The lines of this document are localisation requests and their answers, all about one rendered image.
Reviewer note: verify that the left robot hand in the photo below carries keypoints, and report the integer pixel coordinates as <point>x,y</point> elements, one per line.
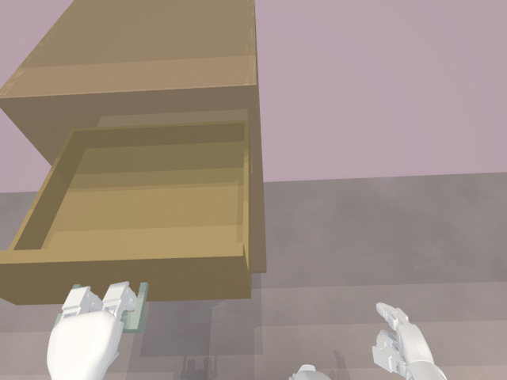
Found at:
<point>84,343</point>

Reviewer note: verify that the drawer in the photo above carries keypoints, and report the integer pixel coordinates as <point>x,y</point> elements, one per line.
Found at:
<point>163,204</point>

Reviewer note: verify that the right robot hand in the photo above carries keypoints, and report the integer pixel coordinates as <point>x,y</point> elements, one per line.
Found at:
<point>395,353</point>

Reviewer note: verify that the handle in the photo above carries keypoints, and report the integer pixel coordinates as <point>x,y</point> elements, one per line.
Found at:
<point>134,322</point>

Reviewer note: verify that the right robot forearm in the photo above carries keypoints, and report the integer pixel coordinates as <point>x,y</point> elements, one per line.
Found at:
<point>422,370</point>

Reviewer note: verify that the right robot shin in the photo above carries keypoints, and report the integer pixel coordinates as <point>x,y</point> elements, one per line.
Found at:
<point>306,368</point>

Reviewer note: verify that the cabinet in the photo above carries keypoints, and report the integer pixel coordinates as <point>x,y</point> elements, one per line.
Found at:
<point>110,63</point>

